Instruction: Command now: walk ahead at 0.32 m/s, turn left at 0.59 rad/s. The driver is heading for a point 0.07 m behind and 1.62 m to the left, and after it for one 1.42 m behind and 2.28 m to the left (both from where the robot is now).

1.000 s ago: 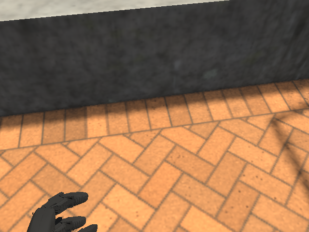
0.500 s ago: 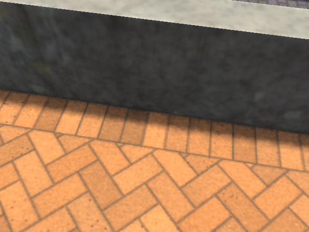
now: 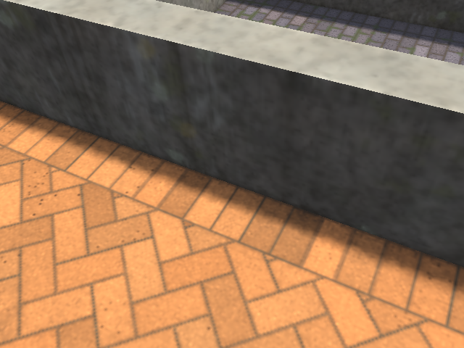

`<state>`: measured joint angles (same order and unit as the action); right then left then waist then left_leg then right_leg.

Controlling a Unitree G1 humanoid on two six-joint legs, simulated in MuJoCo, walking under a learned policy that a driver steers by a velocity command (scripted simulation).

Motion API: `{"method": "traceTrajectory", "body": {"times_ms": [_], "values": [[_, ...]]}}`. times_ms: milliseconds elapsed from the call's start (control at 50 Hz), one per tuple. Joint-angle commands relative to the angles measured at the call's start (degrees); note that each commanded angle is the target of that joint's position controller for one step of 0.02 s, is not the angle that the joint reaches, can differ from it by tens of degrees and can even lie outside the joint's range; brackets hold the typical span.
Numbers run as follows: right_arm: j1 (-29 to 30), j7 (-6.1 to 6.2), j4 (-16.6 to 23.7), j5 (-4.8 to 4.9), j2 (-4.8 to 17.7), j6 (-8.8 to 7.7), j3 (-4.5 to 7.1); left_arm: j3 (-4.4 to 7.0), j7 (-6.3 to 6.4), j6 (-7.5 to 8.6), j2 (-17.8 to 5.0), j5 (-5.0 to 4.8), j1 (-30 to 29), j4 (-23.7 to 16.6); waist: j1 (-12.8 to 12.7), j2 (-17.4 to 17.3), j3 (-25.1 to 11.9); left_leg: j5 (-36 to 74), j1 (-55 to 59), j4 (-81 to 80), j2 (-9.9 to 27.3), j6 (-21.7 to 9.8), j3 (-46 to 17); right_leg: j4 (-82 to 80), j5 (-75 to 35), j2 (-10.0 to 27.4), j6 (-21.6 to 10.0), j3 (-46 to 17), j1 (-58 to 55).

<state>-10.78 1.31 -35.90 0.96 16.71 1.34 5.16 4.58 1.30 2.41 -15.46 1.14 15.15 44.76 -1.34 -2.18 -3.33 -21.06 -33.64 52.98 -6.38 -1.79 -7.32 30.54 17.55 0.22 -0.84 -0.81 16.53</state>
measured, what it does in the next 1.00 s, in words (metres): walks ahead, turning left: left foot, then right foot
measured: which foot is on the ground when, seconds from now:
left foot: up 0.00-0.38, down 0.40-0.88, up 0.90-1.00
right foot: down 0.00-0.40, up 0.42-0.84, down 0.86-1.00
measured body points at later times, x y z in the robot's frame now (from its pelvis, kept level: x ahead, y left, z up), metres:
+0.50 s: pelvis +0.18 +0.11 -0.01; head +0.22 +0.13 +0.44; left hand +0.15 +0.41 -0.13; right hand +0.43 -0.09 -0.09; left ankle +0.20 +0.20 -0.74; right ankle +0.09 -0.09 -0.63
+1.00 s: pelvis +0.46 +0.19 +0.00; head +0.48 +0.20 +0.45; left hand +0.43 +0.50 -0.09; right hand +0.70 +0.01 -0.12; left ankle +0.31 +0.24 -0.64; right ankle +0.56 +0.13 -0.74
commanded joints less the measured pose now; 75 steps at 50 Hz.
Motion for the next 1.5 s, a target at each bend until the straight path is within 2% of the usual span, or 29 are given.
{"method": "traceTrajectory", "body": {"times_ms": [20, 160, 280, 340, 380, 400, 420, 440, 460, 520, 580, 680, 780, 840, 860, 880, 900, 920, 940, 1000, 1060, 1280, 1320, 1360, 1380, 1400, 1420, 1440, 1500], "values": [[1.3, -0.83, 4.2, -0.57, 6.9, -1.58, 2.23, 1.71, 1.09, 1.52, -7.6, -0.98, -3.8, -5.1, 1.3, 10.8, 5.4, 5.9, -18.6, 13.6, 5.7, 2.0, -0.7, -20.4, 13.4, 16.5, -6.9, -19.4, -10.4], [7.1, -2.0, 6.0, 0.22, 2.9, -2.29, 0.72, 1.65, 0.63, 2.35, -7.9, -0.17, 4.8, -2.9, -3.3, 9.2, 7.0, 15.7, -17.9, 7.6, 8.9, 4.4, 2.8, -21.8, -3.2, 14.8, -7.1, -2.9, -14.3], [12.8, -4.25, 8.6, 0.62, 1.4, -2.67, -0.48, 2.87, 0.25, 1.67, -11.8, -1.97, 6.2, -1.1, -5.0, 9.7, 9.8, 11.8, -9.4, -9.5, 10.3, 2.1, 9.0, -21.1, -7.6, 17.4, -6.6, 3.8, -16.0], [10.5, -4.82, 8.6, 0.4, 3.1, -2.63, 0.18, 3.5, -0.18, 1.11, -13.7, -2.99, 5.3, -0.3, -2.2, 10.5, 8.3, 5.6, 0.2, -15.1, 7.3, -1.8, 12.9, -14.8, -25.4, 18.1, -5.5, 7.5, -16.8], [-4.6, -4.24, 4.3, 0.45, 7.7, -2.37, 3.11, 3.09, 0.09, 0.85, -13.2, -3.2, 5.1, -0.1, 6.3, 7.9, -1.6, 10.0, 23.9, -21.5, 1.1, -5.6, 15.9, 6.2, -47.9, 14.7, -2.8, 13.4, -12.4], [-15.3, -3.11, 2.2, 1.0, 12.0, -1.85, 4.96, 1.99, 0.15, 1.36, -10.6, -1.75, 5.3, -1.6, 11.2, 2.2, -8.1, 10.2, 43.3, -21.0, 7.3, -8.8, 4.4, 24.4, -31.9, 12.8, 0.0, 13.3, 3.2], [-13.4, -2.67, 2.9, 1.17, 19.6, -2.69, 5.22, -0.93, -0.48, 3.19, -2.1, 0.38, 7.5, -6.7, 4.4, -16.1, -14.1, -2.4, 57.4, -29.3, 23.4, -19.7, -31.7, 44.5, 16.5, 1.4, 3.4, 6.7, 27.1], [-15.9, -2.78, 3.9, 0.59, 14.5, -3.57, 3.77, 0.13, -0.91, 5.36, -7.8, -2.37, 0.9, -7.1, 9.5, -8.6, -18.7, -6.8, 57.8, -37.1, 25.9, -20.8, -40.2, 50.7, 14.5, 1.2, 2.7, -4.3, 32.7], [-13.8, -2.9, 2.5, 0.08, 11.2, -4.35, 2.61, 0.68, -1.1, 6.14, -10.1, -4.0, -3.3, -8.4, 9.0, -6.8, -10.3, 0.3, 52.7, -36.7, 24.4, -18.1, -31.2, 50.2, 8.6, 3.6, 1.4, -3.5, 36.8], [-3.3, -2.56, 4.2, -0.79, 6.8, -4.49, 0.69, 0.76, -0.56, 5.73, -9.5, -0.59, -1.8, -6.9, 1.5, -1.2, -1.3, 15.9, 29.8, -37.8, 17.6, -14.4, -15.4, 38.9, -1.2, 8.4, 1.0, -3.7, 25.5], [-1.8, -1.81, 3.2, -0.56, 7.2, -5.15, 0.65, 0.47, -1.0, 3.97, -8.3, -0.08, -1.5, -6.5, -0.6, -1.2, 0.9, 24.0, 22.0, -40.0, 15.8, -15.2, -11.1, 32.3, -3.7, 7.3, 3.3, -2.3, 22.3], [-5.6, -0.67, 0.2, 0.1, 9.2, -5.02, 1.2, -1.5, -1.75, 4.13, -4.6, 0.04, -13.8, -9.7, 3.3, -1.7, 3.8, 23.4, 16.7, -38.8, 10.6, -11.4, -5.3, 8.2, -21.3, 2.2, 4.6, -0.3, 16.0], [-10.0, -0.28, -2.2, 0.87, 9.4, -4.46, 1.34, -0.59, -2.94, 4.76, -7.9, -1.35, -18.3, -11.7, 4.5, -3.3, 3.9, 17.5, 24.3, -33.4, 14.3, -9.8, -13.4, -1.4, -20.6, 0.5, 2.6, -3.4, 12.9], [-8.8, -0.41, -2.0, 0.33, 8.3, -3.65, 1.06, 0.89, -2.6, 5.35, -9.8, -1.18, -10.2, -10.2, 0.1, -4.9, 0.7, 26.3, 25.9, -25.0, 12.5, -7.6, -15.2, -4.6, -14.5, -0.8, -0.7, -1.1, 1.0], [-7.8, -0.7, -1.0, -0.19, 5.9, -3.71, 0.1, 1.72, -2.21, 5.66, -11.9, -0.21, -2.4, -9.4, -3.8, -3.3, -6.0, 26.0, 21.5, -13.3, 9.3, -5.4, -12.6, -2.8, -14.6, 4.3, -3.8, -4.8, -12.6], [-13.2, -0.72, 0.1, -0.19, 2.1, -4.18, -1.12, 2.82, -1.57, 5.26, -16.5, 1.16, 6.1, -8.4, -4.1, 7.8, -16.1, 10.2, 4.9, 8.0, 2.2, -1.0, -5.6, -3.2, -7.5, 17.7, -11.2, -23.9, -34.7], [-17.3, -0.8, 0.4, 0.99, 3.0, -4.71, -1.6, 2.71, -2.14, 4.61, -15.4, 0.08, 7.7, -7.0, -2.5, 21.8, -19.7, -13.1, -7.7, 20.9, 1.1, 0.8, -3.6, -11.1, 5.1, 25.7, -16.3, -45.8, -40.2], [-13.7, -0.76, -0.4, 1.71, 8.5, -4.45, -0.24, 1.42, -1.78, 4.09, -10.2, -0.74, 4.8, -8.2, -3.6, 13.5, -11.3, -9.1, -12.2, 25.9, 5.0, 1.5, -4.2, -13.2, 13.1, 24.1, -13.9, -40.9, -33.9], [-7.8, -0.82, 0.7, 1.01, 10.0, -4.16, 0.11, 0.64, -1.26, 3.47, -7.9, -0.52, 2.3, -8.3, -4.1, 8.3, -4.9, -4.4, -12.3, 25.5, 7.3, 1.6, -1.4, -13.7, 10.1, 21.7, -11.2, -31.3, -26.2], [-4.5, -1.37, 2.2, 0.39, 6.7, -3.52, -0.06, -0.17, -0.88, 3.48, -6.2, 0.2, -2.1, -7.2, -0.3, 7.8, 3.1, 2.0, -6.6, 18.6, 11.7, 1.1, 0.0, -17.9, -3.9, 15.5, -9.2, -16.1, -10.5], [-3.7, -1.5, 2.9, 0.35, 3.9, -2.55, -0.8, 0.33, -1.08, 4.27, -7.3, -0.62, -2.1, -5.3, 0.7, 7.7, 4.6, 4.2, -7.4, 14.4, 12.7, 1.7, 1.1, -21.3, -10.0, 15.5, -10.4, -8.9, -7.7], [11.2, -4.68, 7.2, 0.41, 2.7, -3.34, -1.65, 1.76, -0.84, 2.26, -13.0, -1.98, 3.1, -0.1, -3.6, 6.1, 8.5, 19.2, -4.6, -14.5, 10.9, -0.3, 8.4, -20.1, -21.5, 16.1, -6.6, 8.5, -17.4], [9.8, -5.03, 7.6, -0.04, 4.5, -3.24, -0.71, 2.24, -0.67, 1.52, -14.6, -2.58, 3.0, 0.1, -1.5, 7.3, 6.7, 12.8, 0.4, -16.2, 7.9, -2.7, 11.4, -13.9, -39.2, 16.6, -5.5, 10.7, -20.3], [-3.0, -4.65, 4.6, 0.06, 8.5, -3.01, 1.85, 2.47, -0.16, 0.48, -15.4, -3.06, 2.0, -0.2, 6.1, 7.4, -0.5, 11.9, 17.3, -20.1, 2.7, -5.9, 14.3, 4.0, -54.5, 14.6, -3.5, 13.8, -18.3], [-13.5, -3.63, 1.6, 0.34, 12.3, -2.52, 3.93, 1.64, 0.11, 0.65, -13.4, -2.18, 2.9, -0.9, 10.8, 4.3, -5.6, 14.2, 35.0, -21.1, 3.7, -8.4, 9.3, 19.7, -45.1, 12.6, -1.1, 14.1, -6.6], [-13.1, -2.53, 1.5, 0.93, 19.4, -2.31, 4.93, -1.05, -0.67, 1.86, -4.8, 0.3, 7.2, -4.5, 4.7, -13.1, -9.0, 10.4, 54.2, -23.2, 19.2, -17.3, -20.4, 41.4, 9.0, 3.0, 2.6, 12.3, 20.2], [-14.3, -2.85, 4.1, 0.57, 17.1, -3.37, 3.85, -1.33, -1.29, 4.26, -7.3, -1.57, 3.6, -6.1, 7.4, -10.4, -20.4, 1.5, 59.2, -33.6, 25.9, -23.6, -42.2, 51.3, 17.5, -1.4, 2.8, -2.4, 27.9], [-13.4, -3.19, 3.0, 0.06, 13.0, -4.27, 2.73, -0.25, -1.67, 5.38, -11.3, -3.78, -3.0, -8.0, 9.0, -5.3, -13.4, 4.0, 55.5, -35.4, 24.1, -20.0, -34.4, 51.0, 11.6, 1.5, 1.9, -4.4, 33.1], [-3.4, -2.84, 4.1, -0.24, 8.4, -4.93, 0.98, -0.12, -0.86, 5.37, -11.1, -0.74, -3.2, -7.3, 1.7, -0.1, -2.2, 20.5, 32.0, -36.2, 17.9, -15.6, -17.9, 38.3, 1.4, 6.9, 1.7, -4.3, 23.6]]}}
